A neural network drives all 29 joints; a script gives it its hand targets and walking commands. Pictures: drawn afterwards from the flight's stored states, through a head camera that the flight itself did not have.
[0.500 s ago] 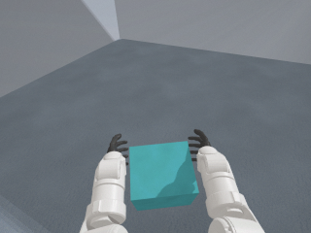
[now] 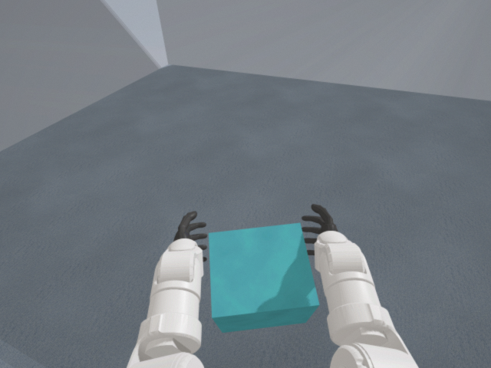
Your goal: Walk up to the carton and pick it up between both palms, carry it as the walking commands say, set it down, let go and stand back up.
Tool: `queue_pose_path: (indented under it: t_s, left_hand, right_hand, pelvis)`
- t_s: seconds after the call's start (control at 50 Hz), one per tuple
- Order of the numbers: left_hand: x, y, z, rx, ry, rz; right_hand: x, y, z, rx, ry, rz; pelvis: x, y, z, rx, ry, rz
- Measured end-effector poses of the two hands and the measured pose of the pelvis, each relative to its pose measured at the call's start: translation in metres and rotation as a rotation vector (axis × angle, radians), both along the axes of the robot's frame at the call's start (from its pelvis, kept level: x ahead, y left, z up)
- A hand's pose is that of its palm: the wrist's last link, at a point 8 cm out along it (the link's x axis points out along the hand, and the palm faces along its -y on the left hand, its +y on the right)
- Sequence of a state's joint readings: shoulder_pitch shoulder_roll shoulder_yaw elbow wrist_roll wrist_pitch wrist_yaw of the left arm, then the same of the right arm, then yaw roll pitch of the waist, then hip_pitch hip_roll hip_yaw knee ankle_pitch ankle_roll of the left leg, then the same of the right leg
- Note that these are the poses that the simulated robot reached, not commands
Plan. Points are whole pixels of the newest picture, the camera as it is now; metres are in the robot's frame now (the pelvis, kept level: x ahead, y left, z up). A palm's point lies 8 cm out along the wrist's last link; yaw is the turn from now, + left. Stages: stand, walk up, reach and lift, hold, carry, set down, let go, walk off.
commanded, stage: reach and lift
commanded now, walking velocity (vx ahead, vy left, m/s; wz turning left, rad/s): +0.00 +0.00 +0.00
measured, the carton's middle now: (259, 280) +0.31 -0.01 -0.03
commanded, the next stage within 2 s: hold in 0.70 s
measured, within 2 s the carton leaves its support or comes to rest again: neither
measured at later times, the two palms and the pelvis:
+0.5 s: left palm (181, 254) +0.31 +0.13 +0.07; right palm (329, 248) +0.30 -0.13 +0.07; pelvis +0.00 +0.00 +0.00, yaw +0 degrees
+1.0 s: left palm (181, 260) +0.29 +0.12 +0.06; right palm (332, 252) +0.30 -0.13 +0.06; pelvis -0.01 +0.00 +0.00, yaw +0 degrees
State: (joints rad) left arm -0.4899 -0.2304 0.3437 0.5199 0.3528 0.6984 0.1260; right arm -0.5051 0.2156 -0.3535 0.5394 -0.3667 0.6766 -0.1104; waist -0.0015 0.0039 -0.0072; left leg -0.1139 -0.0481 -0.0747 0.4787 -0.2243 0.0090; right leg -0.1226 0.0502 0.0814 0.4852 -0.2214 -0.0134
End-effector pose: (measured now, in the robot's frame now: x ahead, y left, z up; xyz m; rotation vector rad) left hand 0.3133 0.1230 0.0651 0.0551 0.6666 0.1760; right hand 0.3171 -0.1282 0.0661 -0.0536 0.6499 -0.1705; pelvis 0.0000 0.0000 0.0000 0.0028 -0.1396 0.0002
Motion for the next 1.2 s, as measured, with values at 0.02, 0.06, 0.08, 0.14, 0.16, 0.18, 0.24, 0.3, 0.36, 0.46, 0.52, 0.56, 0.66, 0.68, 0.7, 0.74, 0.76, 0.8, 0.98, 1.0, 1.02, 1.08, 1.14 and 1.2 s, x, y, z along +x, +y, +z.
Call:
queue_pose_path:
  t_s: [0.02, 0.06, 0.08, 0.14, 0.16, 0.18, 0.24, 0.3, 0.36, 0.46, 0.52, 0.56, 0.66, 0.68, 0.7, 0.74, 0.76, 0.8, 0.98, 1.0, 1.02, 1.08, 1.14, 1.2]
  left_hand:
    - [0.0, 0.0, 0.0, 0.001, 0.0, -0.003]
    - [0.001, 0.0, 0.0, 0.002, -0.001, -0.008]
    - [0.001, 0.0, 0.0, 0.002, -0.001, -0.011]
    - [0.001, 0.001, 0.0, 0.004, -0.002, -0.016]
    - [0.001, 0.001, 0.0, 0.004, -0.003, -0.017]
    - [0.001, 0.001, 0.0, 0.005, -0.003, -0.017]
    - [0.0, 0.003, 0.0, 0.005, -0.003, -0.021]
    - [-0.001, 0.003, 0.0, 0.006, -0.004, -0.025]
    - [-0.003, 0.004, 0.001, 0.006, -0.004, -0.029]
    - [-0.006, 0.004, 0.001, 0.007, -0.003, -0.036]
    - [-0.009, 0.003, 0.001, 0.006, -0.001, -0.038]
    - [-0.01, 0.003, 0.0, 0.006, 0.0, -0.038]
    - [-0.014, 0.003, 0.0, 0.005, 0.001, -0.037]
    - [-0.014, 0.003, 0.0, 0.005, 0.001, -0.036]
    - [-0.015, 0.003, 0.0, 0.005, 0.001, -0.035]
    - [-0.016, 0.003, -0.001, 0.004, 0.001, -0.034]
    - [-0.016, 0.003, -0.001, 0.004, 0.001, -0.033]
    - [-0.017, 0.003, -0.001, 0.004, 0.0, -0.033]
    - [-0.02, 0.002, -0.001, 0.005, -0.001, -0.037]
    - [-0.02, 0.002, -0.001, 0.005, -0.001, -0.038]
    - [-0.02, 0.002, -0.001, 0.005, -0.001, -0.039]
    - [-0.021, 0.002, -0.001, 0.005, 0.0, -0.043]
    - [-0.021, 0.002, -0.002, 0.005, 0.001, -0.046]
    - [-0.022, 0.002, -0.002, 0.004, 0.002, -0.048]
  right_hand:
    - [0.0, 0.0, 0.0, 0.001, 0.0, -0.002]
    - [-0.001, 0.0, -0.001, 0.004, -0.001, -0.006]
    - [-0.002, 0.0, -0.001, 0.005, -0.001, -0.008]
    - [-0.004, 0.0, -0.001, 0.009, -0.002, -0.01]
    - [-0.004, 0.0, -0.002, 0.011, -0.002, -0.011]
    - [-0.005, 0.001, -0.002, 0.011, -0.002, -0.01]
    - [-0.005, 0.001, -0.002, 0.01, -0.002, -0.004]
    - [-0.007, 0.002, -0.001, 0.009, -0.002, 0.0]
    - [-0.008, 0.002, -0.001, 0.007, -0.001, 0.004]
    - [-0.011, 0.001, 0.0, 0.005, 0.0, 0.008]
    - [-0.013, 0.001, -0.001, 0.004, 0.002, 0.01]
    - [-0.014, 0.001, -0.001, 0.004, 0.002, 0.012]
    - [-0.017, 0.0, -0.001, 0.004, 0.003, 0.014]
    - [-0.017, 0.0, -0.001, 0.004, 0.003, 0.015]
    - [-0.018, 0.0, -0.001, 0.004, 0.003, 0.015]
    - [-0.018, 0.0, -0.001, 0.004, 0.003, 0.016]
    - [-0.018, 0.0, -0.001, 0.004, 0.002, 0.016]
    - [-0.019, 0.0, -0.001, 0.003, 0.002, 0.017]
    - [-0.02, -0.001, -0.001, 0.002, -0.001, 0.02]
    - [-0.02, -0.001, -0.001, 0.002, -0.001, 0.021]
    - [-0.021, -0.001, -0.001, 0.002, -0.001, 0.022]
    - [-0.021, -0.001, -0.001, 0.001, 0.0, 0.024]
    - [-0.021, -0.001, -0.001, 0.0, 0.001, 0.026]
    - [-0.021, -0.001, -0.001, 0.0, 0.002, 0.028]
  pelvis:
    - [0.0, 0.001, 0.0, 0.0, 0.0, 0.0]
    - [0.001, 0.001, 0.0, -0.001, 0.001, 0.0]
    - [0.001, 0.002, 0.0, -0.001, 0.001, 0.0]
    - [0.002, 0.003, 0.0, -0.001, 0.001, 0.0]
    - [0.003, 0.003, 0.001, -0.002, 0.001, 0.0]
    - [0.003, 0.004, 0.001, -0.002, 0.0, 0.001]
    - [0.004, 0.004, 0.001, -0.002, -0.002, 0.002]
    - [0.004, 0.005, 0.001, -0.003, -0.005, 0.003]
    - [0.004, 0.005, 0.001, -0.003, -0.008, 0.004]
    - [0.002, 0.005, 0.001, -0.003, -0.012, 0.004]
    - [0.001, 0.004, 0.001, -0.002, -0.015, 0.004]
    - [0.0, 0.004, 0.001, -0.002, -0.017, 0.004]
    - [-0.003, 0.002, 0.0, -0.001, -0.02, 0.005]
    - [-0.003, 0.002, 0.0, -0.001, -0.02, 0.005]
    - [-0.004, 0.002, 0.0, -0.001, -0.021, 0.005]
    - [-0.005, 0.001, 0.0, 0.0, -0.022, 0.005]
    - [-0.005, 0.001, 0.0, 0.0, -0.022, 0.005]
    - [-0.006, 0.001, -0.001, 0.0, -0.023, 0.005]
    - [-0.006, -0.001, -0.001, 0.001, -0.023, 0.005]
    - [-0.006, -0.001, -0.001, 0.001, -0.023, 0.005]
    - [-0.006, -0.001, -0.001, 0.001, -0.023, 0.005]
    - [-0.006, -0.002, -0.001, 0.001, -0.023, 0.005]
    - [-0.005, -0.002, -0.001, 0.001, -0.023, 0.005]
    - [-0.005, -0.001, 0.0, 0.001, -0.023, 0.005]
